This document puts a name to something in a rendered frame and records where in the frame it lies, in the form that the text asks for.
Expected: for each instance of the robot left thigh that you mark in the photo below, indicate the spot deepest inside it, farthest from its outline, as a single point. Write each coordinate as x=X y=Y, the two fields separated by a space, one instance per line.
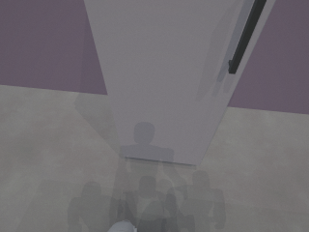
x=122 y=226

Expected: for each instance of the fridge door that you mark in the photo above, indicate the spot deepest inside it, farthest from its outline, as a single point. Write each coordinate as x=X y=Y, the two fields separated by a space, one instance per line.
x=165 y=66

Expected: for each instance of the handle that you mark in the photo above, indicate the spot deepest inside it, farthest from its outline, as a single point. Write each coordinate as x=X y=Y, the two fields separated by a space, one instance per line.
x=247 y=32

